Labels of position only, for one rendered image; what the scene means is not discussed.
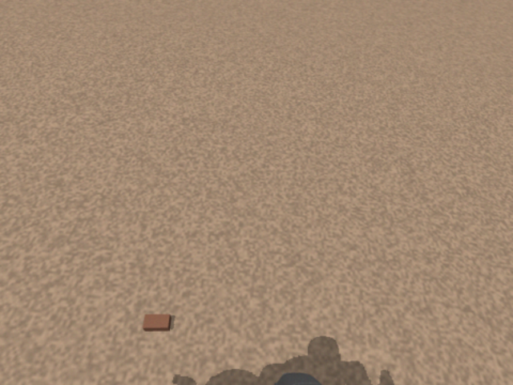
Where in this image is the small box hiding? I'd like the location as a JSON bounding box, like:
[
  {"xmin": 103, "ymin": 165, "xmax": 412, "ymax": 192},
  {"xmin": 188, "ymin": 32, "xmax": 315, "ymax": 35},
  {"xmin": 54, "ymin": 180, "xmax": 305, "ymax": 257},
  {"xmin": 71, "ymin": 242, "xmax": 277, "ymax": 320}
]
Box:
[{"xmin": 143, "ymin": 314, "xmax": 172, "ymax": 331}]

